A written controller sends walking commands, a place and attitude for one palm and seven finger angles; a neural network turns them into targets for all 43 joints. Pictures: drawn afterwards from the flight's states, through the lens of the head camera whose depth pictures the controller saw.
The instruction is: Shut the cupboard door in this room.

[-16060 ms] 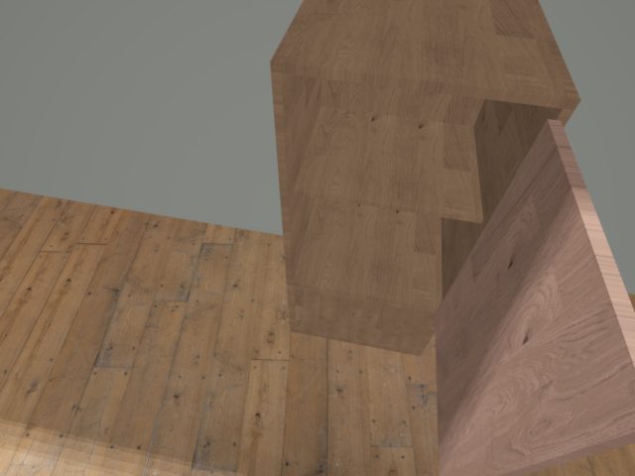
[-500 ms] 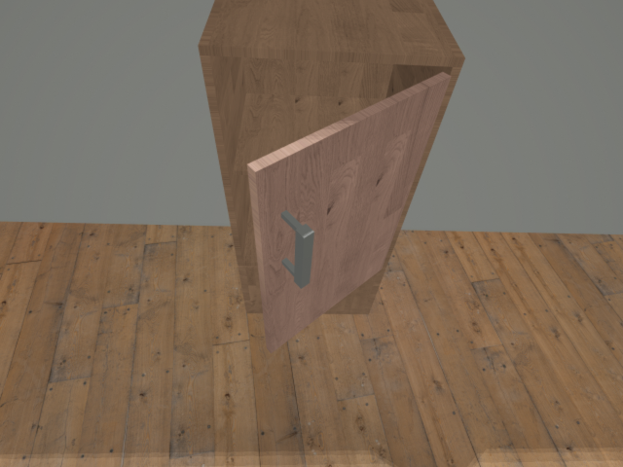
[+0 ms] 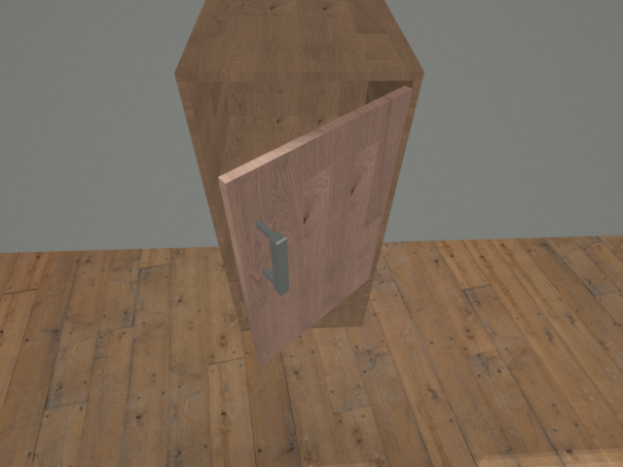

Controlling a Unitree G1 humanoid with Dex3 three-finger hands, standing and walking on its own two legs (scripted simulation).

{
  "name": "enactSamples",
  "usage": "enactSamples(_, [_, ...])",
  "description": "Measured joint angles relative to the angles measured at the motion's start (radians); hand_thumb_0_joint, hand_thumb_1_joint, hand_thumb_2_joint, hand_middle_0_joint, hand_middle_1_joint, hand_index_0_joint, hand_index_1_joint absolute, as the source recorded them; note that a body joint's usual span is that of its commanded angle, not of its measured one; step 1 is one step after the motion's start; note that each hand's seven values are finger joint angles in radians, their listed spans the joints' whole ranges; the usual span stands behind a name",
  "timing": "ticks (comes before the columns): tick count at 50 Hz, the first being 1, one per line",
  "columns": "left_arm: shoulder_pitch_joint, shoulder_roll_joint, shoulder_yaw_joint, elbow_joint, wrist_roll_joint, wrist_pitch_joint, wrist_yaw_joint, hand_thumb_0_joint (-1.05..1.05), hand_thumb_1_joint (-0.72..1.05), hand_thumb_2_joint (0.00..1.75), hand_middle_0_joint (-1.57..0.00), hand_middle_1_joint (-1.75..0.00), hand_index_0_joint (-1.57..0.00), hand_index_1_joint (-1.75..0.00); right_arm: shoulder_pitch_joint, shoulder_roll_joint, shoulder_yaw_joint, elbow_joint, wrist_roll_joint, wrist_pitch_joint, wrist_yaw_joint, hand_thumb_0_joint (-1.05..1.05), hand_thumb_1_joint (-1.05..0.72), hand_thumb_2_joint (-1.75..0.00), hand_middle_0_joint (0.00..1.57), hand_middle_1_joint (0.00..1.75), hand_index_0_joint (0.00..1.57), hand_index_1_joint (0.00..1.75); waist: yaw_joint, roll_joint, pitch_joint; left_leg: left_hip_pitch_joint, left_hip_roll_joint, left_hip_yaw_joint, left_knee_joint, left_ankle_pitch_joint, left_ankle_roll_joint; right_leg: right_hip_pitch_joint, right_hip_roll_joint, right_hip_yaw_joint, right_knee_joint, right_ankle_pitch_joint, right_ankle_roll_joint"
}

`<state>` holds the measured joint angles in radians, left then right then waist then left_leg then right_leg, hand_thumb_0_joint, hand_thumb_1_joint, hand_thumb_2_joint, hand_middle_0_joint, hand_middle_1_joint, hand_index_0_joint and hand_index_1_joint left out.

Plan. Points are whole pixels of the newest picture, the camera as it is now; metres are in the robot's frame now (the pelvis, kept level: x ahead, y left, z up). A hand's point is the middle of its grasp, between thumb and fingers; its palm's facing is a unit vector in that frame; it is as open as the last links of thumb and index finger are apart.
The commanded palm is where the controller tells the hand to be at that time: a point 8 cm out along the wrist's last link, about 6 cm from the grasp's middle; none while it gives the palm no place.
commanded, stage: look at it before walking up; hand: left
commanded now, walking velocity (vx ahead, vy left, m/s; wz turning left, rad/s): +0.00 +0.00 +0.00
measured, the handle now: (272, 259) +0.43 +0.09 -0.02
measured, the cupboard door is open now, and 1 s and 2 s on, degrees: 39 39 39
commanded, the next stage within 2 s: walk to a spot facing it in 0.58 s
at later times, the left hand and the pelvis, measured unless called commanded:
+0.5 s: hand out of the picture -0.01 +0.17 -0.18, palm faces +0.04 -0.99 -0.16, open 7.4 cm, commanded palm none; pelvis +0.00 +0.02 +0.00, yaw -1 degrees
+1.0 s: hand out of the picture +0.03 +0.20 -0.18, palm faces -0.08 -0.96 -0.26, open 7.4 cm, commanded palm none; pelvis -0.01 +0.00 -0.02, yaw -9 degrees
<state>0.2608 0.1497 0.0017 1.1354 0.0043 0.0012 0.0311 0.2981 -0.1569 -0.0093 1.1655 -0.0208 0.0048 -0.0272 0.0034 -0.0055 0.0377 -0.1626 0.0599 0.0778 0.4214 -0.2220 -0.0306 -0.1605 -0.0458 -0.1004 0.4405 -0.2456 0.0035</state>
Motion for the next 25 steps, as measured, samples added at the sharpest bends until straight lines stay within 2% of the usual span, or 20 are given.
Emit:
enactSamples(15, [0.013,-0.022,0.006,0.005,0.001,0.004,0.005,0.01,0.91,0.9,-0.2,-0.3,-0.2,-0.3,0.02,0.055,0.002,-0.005,0.002,-0.013,-0.001,0.0,-0.91,-0.9,0.2,0.3,0.2,0.29,-0.003,0.003,0.012,-0.02,-0.005,0.009,0.009,0.001,0.011,-0.018,-0.005,0.009,-0.002,0.012,0.009])
enactSamples(25, [0.025,-0.031,0.007,0.001,0.005,0.001,0.005,0.0,0.91,0.9,-0.2,-0.3,-0.2,-0.3,-0.01,0.042,-0.005,-0.018,0.002,-0.018,-0.005,0.01,-0.92,-0.9,0.2,0.3,0.2,0.29,0.008,-0.005,0.004,-0.027,-0.015,0.018,0.02,-0.009,0.023,-0.026,-0.016,0.019,0.006,0.009,0.021])
